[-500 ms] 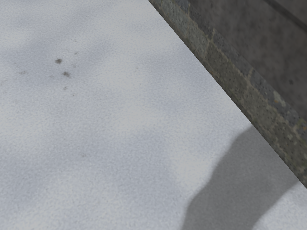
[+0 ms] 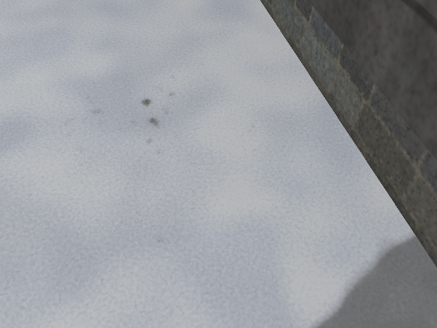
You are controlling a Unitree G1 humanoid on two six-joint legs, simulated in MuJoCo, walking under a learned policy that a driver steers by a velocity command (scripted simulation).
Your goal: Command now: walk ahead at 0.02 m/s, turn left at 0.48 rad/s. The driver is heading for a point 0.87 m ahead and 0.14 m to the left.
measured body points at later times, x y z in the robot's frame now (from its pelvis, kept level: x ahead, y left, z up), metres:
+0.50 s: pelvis +0.01 +0.01 +0.01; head +0.03 +0.02 +0.46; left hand +0.10 +0.31 -0.09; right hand +0.23 -0.21 -0.08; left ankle +0.01 +0.10 -0.73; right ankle +0.05 -0.13 -0.71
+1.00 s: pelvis +0.02 -0.01 +0.00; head +0.03 -0.01 +0.45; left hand +0.10 +0.27 -0.10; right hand +0.23 -0.21 -0.09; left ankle +0.01 +0.10 -0.73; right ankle +0.04 -0.13 -0.73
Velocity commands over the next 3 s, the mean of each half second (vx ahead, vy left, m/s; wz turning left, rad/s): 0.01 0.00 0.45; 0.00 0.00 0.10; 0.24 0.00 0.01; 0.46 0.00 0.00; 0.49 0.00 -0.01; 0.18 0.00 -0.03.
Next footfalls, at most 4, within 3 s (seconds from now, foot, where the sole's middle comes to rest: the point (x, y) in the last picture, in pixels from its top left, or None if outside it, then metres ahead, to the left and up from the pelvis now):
0.02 left None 0.05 0.11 -0.76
0.52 right None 0.08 -0.12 -0.76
1.76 right None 0.46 -0.03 -0.76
2.30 left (130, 264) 0.68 0.28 -0.76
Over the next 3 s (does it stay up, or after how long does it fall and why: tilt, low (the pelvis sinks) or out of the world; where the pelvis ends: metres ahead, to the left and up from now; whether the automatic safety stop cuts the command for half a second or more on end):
stays up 0.79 0.17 0.00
